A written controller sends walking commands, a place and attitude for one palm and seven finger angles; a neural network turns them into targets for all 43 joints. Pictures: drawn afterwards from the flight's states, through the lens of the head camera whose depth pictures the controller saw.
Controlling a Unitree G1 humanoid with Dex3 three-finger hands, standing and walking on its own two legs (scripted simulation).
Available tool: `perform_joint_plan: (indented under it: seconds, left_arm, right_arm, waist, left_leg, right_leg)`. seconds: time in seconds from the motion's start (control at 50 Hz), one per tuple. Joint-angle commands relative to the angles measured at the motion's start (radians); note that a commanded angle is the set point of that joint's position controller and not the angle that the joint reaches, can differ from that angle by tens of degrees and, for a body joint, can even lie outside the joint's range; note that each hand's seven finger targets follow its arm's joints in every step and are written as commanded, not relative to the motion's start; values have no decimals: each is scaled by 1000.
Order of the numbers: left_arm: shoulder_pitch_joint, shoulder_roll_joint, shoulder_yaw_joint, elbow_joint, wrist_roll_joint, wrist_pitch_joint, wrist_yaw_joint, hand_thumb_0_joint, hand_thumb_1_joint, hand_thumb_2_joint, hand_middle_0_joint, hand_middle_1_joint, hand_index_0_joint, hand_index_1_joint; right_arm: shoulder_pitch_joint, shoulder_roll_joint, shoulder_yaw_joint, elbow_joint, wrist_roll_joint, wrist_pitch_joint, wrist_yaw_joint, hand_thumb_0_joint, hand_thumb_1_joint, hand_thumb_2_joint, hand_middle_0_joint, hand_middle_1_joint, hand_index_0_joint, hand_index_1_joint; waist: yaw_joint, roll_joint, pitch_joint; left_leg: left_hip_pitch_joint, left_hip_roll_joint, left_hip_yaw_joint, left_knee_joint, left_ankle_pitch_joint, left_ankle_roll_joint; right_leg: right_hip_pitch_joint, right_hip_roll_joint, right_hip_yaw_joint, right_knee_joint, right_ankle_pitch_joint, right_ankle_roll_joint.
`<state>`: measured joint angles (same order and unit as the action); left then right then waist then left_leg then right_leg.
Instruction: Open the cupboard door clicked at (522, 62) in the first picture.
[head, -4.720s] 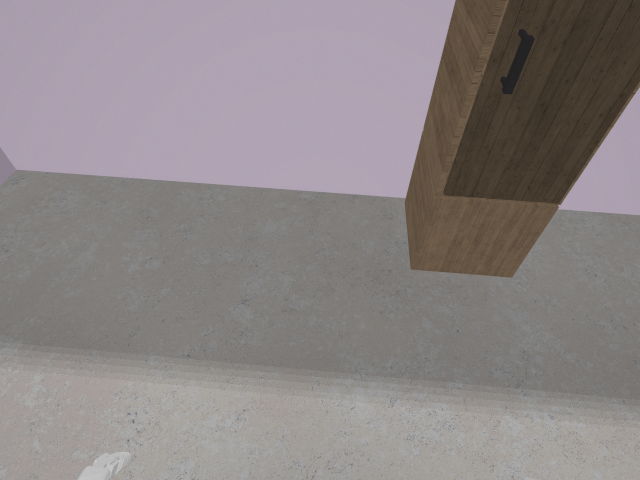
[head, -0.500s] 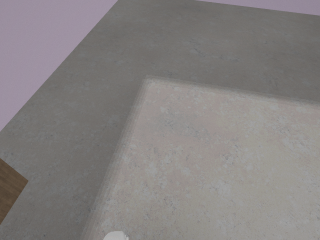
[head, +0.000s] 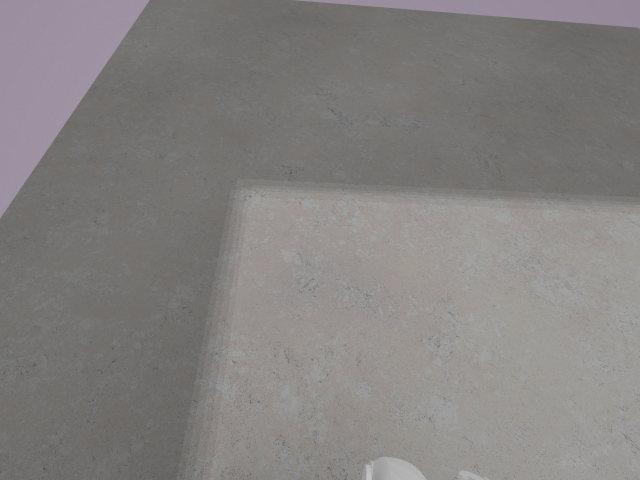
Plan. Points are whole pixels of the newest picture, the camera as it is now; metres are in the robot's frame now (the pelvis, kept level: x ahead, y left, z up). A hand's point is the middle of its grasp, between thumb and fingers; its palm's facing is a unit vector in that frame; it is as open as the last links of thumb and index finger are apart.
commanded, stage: walk to a spot facing it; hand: left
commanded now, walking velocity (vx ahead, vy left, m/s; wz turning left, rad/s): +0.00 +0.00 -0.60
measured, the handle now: out of the picture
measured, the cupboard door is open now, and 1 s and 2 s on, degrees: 0 0 0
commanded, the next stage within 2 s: turn to face it in 0.22 s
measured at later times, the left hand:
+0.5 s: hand (252, 397) +0.25 +0.12 -0.15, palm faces -0.23 -0.94 -0.24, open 7.4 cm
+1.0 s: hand (203, 443) +0.18 +0.18 -0.15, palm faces +0.09 -0.96 -0.28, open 7.4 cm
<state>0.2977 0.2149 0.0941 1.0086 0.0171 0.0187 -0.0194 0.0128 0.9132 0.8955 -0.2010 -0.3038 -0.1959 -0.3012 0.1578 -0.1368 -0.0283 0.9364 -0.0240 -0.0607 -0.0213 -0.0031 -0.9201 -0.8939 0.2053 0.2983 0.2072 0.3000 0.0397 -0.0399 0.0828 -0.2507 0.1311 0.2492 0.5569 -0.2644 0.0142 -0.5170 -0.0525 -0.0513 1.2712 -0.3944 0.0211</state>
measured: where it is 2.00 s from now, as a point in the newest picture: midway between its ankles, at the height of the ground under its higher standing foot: outside the picture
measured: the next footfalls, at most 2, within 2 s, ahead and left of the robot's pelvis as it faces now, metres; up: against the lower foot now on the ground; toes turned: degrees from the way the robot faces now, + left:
right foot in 0.28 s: +0.13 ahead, -0.15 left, +0.00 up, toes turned -18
left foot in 0.60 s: +0.18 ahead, +0.09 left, +0.00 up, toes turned +0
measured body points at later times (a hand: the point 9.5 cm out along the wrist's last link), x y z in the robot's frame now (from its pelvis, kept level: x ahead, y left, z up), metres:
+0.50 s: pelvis +0.09 -0.03 +0.00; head +0.12 -0.05 +0.45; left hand +0.26 +0.17 -0.13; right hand +0.07 -0.27 -0.16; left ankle +0.11 +0.11 -0.68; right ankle +0.10 -0.14 -0.73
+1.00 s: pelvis +0.09 -0.04 +0.00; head +0.14 -0.05 +0.45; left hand +0.18 +0.23 -0.13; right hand +0.13 -0.29 -0.16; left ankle +0.14 +0.09 -0.73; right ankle +0.08 -0.17 -0.72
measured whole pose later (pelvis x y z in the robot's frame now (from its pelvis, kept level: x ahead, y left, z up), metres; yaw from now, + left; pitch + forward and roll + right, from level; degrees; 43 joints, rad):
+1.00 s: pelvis +0.09 -0.04 +0.00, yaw +3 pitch +2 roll +0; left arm 0.14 0.22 0.08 0.94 0.00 0.04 0.02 0.01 0.91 0.90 -0.20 -0.30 -0.19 -0.30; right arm 0.25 -0.21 -0.07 0.95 -0.03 0.04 -0.01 0.00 -0.91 -0.89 0.21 0.30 0.21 0.30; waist -0.04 0.04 0.07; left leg -0.36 -0.01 -0.06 0.49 -0.16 0.00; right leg -0.33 -0.03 -0.01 0.71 -0.42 0.07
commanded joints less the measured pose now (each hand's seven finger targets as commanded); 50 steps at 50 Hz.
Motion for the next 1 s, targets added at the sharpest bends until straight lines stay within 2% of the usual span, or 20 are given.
perform_joint_plan:
  seconds: [0.0,0.16,0.2,0.22,0.24,0.26,0.28,0.32,0.4,0.44,0.52,0.56,0.58,0.6,0.62,0.64,0.72,0.82,0.9,0.98]
  left_arm:
    - [35,-2,14,-88,4,18,-11,0,900,900,-200,-300,-200,-300]
    - [-137,8,7,-171,11,9,-11,0,900,900,-200,-300,-200,-300]
    - [-115,29,8,-172,12,-4,-8,0,900,900,-200,-300,-200,-300]
    - [-37,62,13,-153,12,-16,-4,0,900,900,-200,-300,-200,-300]
    - [48,162,30,-130,20,-34,7,0,900,900,-200,-300,-200,-300]
    - [123,288,54,-111,10,-43,21,0,900,900,-200,-300,-200,-300]
    - [127,295,54,-108,-9,-31,37,0,900,900,-200,-300,-200,-300]
    - [-8,211,35,-134,-4,-24,49,0,900,900,-200,-300,-200,-300]
    - [-155,116,-15,-147,6,-34,55,0,900,900,-200,-300,-200,-300]
    - [-175,104,-28,-134,9,-38,54,0,900,900,-200,-300,-200,-300]
    - [-151,118,-19,-106,4,-23,54,0,900,900,-200,-300,-200,-300]
    - [-147,111,-16,-100,-3,-13,55,0,900,900,-200,-300,-200,-300]
    - [-123,80,-17,-107,-8,-4,53,0,900,900,-200,-300,-200,-300]
    - [-102,29,-19,-122,-14,4,50,0,900,900,-200,-300,-200,-300]
    - [-143,29,-19,-146,-11,7,50,0,900,900,-200,-300,-200,-300]
    - [-171,35,-12,-146,-2,10,49,0,900,900,-200,-300,-200,-300]
    - [-163,34,-2,-134,0,-2,36,0,900,900,-200,-300,-200,-300]
    - [-202,20,-8,-151,-10,-5,41,0,900,900,-200,-300,-200,-300]
    - [-181,24,-11,-155,-19,-5,44,0,900,900,-200,-300,-200,-300]
    - [-25,73,3,-118,-20,-9,49,0,900,900,-200,-300,-200,-300]
  right_arm:
    - [36,-160,-37,-24,2,4,-6,0,-900,-900,200,300,200,300]
    - [116,-229,-80,-13,-9,35,5,0,-900,-900,200,300,200,300]
    - [124,-248,-85,-18,-8,43,7,0,-900,-900,200,300,200,300]
    - [129,-251,-86,-25,-4,46,11,0,-900,-900,200,300,200,300]
    - [153,-218,-76,-44,5,51,21,0,-900,-900,200,300,200,300]
    - [124,-140,-52,-96,6,54,24,0,-900,-900,200,300,200,300]
    - [94,-167,-51,-107,16,68,2,0,-900,-900,200,300,200,300]
    - [70,-142,-37,-91,12,73,1,0,-900,-900,200,300,200,300]
    - [184,-119,-25,3,5,96,4,0,-900,-900,200,300,200,300]
    - [209,-99,-16,27,9,96,7,0,-900,-900,200,300,200,300]
    - [171,-97,-17,25,12,86,14,0,-900,-900,200,300,200,300]
    - [198,-112,-23,29,9,80,19,0,-900,-900,200,300,200,300]
    - [211,-149,-32,29,5,74,22,0,-900,-900,200,300,200,300]
    - [219,-219,-48,13,-2,70,19,0,-900,-900,200,300,200,300]
    - [208,-254,-57,4,-13,75,17,0,-900,-900,200,300,200,300]
    - [187,-240,-57,5,-14,71,6,0,-900,-900,200,300,200,300]
    - [151,-206,-57,-13,-4,58,-3,0,-900,-900,200,300,200,300]
    - [211,-230,-79,-11,-2,60,-3,0,-900,-900,200,300,200,300]
    - [164,-254,-89,-29,-4,77,5,0,-900,-900,200,300,200,300]
    - [54,-257,-99,-72,5,92,18,0,-900,-900,200,300,200,300]
  waist:
    - [1,238,-27]
    - [-68,229,-71]
    - [-50,204,-100]
    - [-5,137,-149]
    - [36,-81,-225]
    - [57,-306,-264]
    - [61,-214,-297]
    - [14,-174,-248]
    - [-81,-80,-192]
    - [-89,-87,-163]
    - [-56,-129,-89]
    - [-66,-38,-77]
    - [-63,124,-64]
    - [-63,337,-33]
    - [-75,371,-1]
    - [-74,329,11]
    - [-59,205,-116]
    - [-106,159,-222]
    - [-99,209,-211]
    - [-18,188,-196]
  left_leg:
    - [-63,238,-63,-288,251,68]
    - [149,272,7,-151,403,70]
    - [163,270,31,-37,471,38]
    - [129,242,61,119,492,-1]
    - [-86,173,85,365,262,-56]
    - [-361,-1,16,658,-364,-115]
    - [-357,19,-167,722,-407,-102]
    - [-396,37,-212,720,-280,-94]
    - [-195,1,-202,572,-138,-87]
    - [-120,-13,-191,406,-131,-80]
    - [-73,-44,-142,171,-55,-76]
    - [9,-38,-152,16,89,-66]
    - [17,27,-268,-79,210,-34]
    - [-29,187,-507,-211,329,52]
    - [-105,271,-622,-318,249,139]
    - [-106,244,-644,-335,227,162]
    - [68,133,-491,-240,358,131]
    - [255,132,-516,-169,564,167]
    - [164,113,-554,-155,557,163]
    - [-91,16,-532,-114,274,72]
  right_leg:
    - [-5,-59,-4,-91,98,26]
    - [46,-22,-80,-514,101,24]
    - [146,7,-97,-630,127,5]
    - [286,25,-103,-745,220,-10]
    - [537,-117,85,-810,505,-67]
    - [643,-370,468,-824,1003,-203]
    - [617,-399,415,-827,1045,-266]
    - [572,-296,308,-839,840,-228]
    - [314,-201,87,-888,670,-163]
    - [268,-192,37,-912,545,-161]
    - [270,-212,13,-883,398,-142]
    - [228,-210,-19,-794,304,-94]
    - [176,-147,-59,-684,196,-43]
    - [107,-40,-106,-542,-24,20]
    - [94,2,-70,-355,-191,27]
    - [52,-14,-7,-229,-162,21]
    - [-25,-21,44,-162,-30,36]
    - [-33,2,47,-313,-80,60]
    - [96,31,37,-500,-90,55]
    - [408,33,4,-849,161,38]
